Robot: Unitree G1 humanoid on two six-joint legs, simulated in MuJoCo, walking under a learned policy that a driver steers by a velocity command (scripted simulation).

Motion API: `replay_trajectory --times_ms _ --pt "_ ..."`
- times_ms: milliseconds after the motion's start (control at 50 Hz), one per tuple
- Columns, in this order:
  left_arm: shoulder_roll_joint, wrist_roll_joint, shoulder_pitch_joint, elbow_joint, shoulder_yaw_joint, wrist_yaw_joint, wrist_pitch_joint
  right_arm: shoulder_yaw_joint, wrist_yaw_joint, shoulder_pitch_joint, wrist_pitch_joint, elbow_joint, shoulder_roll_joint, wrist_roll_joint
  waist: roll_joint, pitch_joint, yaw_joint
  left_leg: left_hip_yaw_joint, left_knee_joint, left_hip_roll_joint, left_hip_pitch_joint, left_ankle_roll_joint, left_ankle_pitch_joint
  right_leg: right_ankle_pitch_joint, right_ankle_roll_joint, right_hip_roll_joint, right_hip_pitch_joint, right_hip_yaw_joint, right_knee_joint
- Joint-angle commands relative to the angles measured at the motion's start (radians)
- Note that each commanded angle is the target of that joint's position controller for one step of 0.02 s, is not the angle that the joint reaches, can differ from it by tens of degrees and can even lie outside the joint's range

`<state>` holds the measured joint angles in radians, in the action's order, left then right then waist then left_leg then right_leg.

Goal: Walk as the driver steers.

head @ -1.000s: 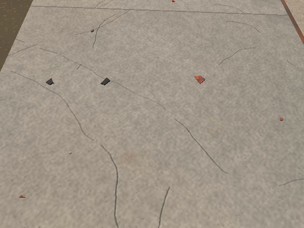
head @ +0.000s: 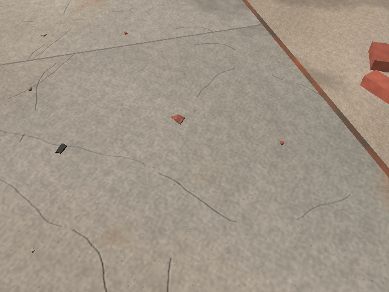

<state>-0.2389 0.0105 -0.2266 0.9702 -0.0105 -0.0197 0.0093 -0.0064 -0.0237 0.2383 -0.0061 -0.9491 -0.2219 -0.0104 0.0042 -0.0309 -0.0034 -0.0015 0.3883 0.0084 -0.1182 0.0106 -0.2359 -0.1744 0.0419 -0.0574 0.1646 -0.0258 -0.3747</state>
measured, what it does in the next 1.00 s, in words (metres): stands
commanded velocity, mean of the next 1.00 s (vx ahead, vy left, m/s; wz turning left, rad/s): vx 0.00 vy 0.00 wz -0.01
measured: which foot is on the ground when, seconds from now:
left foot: down 0.00-1.00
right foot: down 0.00-1.00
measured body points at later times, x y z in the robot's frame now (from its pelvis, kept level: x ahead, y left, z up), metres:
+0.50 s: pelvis +0.00 +0.01 +0.00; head +0.00 +0.01 +0.45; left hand +0.00 +0.24 -0.16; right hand +0.00 -0.22 -0.16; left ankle -0.01 +0.11 -0.74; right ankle +0.02 -0.09 -0.74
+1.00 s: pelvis +0.01 +0.01 +0.00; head +0.01 +0.01 +0.45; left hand -0.02 +0.23 -0.16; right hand -0.02 -0.20 -0.16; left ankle -0.01 +0.11 -0.74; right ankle +0.02 -0.09 -0.74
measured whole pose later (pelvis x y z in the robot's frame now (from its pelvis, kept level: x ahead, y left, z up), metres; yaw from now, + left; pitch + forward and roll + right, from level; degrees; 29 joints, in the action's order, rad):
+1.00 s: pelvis +0.01 +0.01 +0.00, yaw +1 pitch -1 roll +0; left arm -0.14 0.01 -0.29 1.18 0.01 -0.04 0.00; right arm 0.01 -0.04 0.32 0.01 -1.15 -0.14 -0.01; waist 0.00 -0.02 0.00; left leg -0.01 0.40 0.03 -0.13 0.03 -0.24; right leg -0.19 0.02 -0.04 0.18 -0.03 -0.39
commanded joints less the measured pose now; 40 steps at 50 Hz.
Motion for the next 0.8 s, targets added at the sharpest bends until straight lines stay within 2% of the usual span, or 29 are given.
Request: replay_trajectory --times_ms 20,180,340,800 --pt "-0.089 -0.001 -0.005 0.001 -0.016 -0.005 -0.010 -0.020 -0.005 0.029 0.009 -0.001 -0.106 0.000 -0.014 -0.021 0.006 -0.109 -0.092 -0.106 -0.053 0.037 0.041 0.038 0.013 0.111 0.003 -0.122 0.075" --pt "-0.076 -0.002 -0.038 0.086 -0.007 -0.011 -0.010 -0.008 -0.008 0.044 0.011 -0.072 -0.082 -0.001 -0.006 -0.025 0.002 -0.109 -0.096 -0.099 -0.063 0.041 0.033 0.029 0.009 0.117 0.004 -0.119 0.079" --pt "-0.052 -0.002 -0.064 0.140 0.003 -0.016 -0.011 0.003 -0.011 0.075 0.013 -0.125 -0.055 0.000 -0.013 -0.032 -0.001 -0.107 -0.094 -0.093 -0.077 0.041 0.039 0.037 0.009 0.121 0.004 -0.112 0.071" --pt "0.010 -0.003 -0.110 0.200 0.012 -0.025 -0.014 0.011 -0.021 0.143 0.016 -0.189 0.000 -0.001 -0.008 -0.044 0.002 -0.104 -0.076 -0.087 -0.081 0.043 0.070 0.063 0.006 0.123 0.012 -0.099 0.050"
Keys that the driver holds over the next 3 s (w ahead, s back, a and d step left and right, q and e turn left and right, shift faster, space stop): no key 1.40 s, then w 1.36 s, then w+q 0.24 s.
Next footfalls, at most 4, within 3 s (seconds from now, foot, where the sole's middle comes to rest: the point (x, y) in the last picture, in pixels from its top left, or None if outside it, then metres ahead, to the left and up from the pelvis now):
2.16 left None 0.46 0.05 -0.78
2.72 right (229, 228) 0.78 -0.10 -0.78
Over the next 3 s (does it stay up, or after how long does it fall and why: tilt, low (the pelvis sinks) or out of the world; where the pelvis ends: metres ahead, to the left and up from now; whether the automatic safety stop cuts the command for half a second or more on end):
stays up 0.76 -0.05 0.00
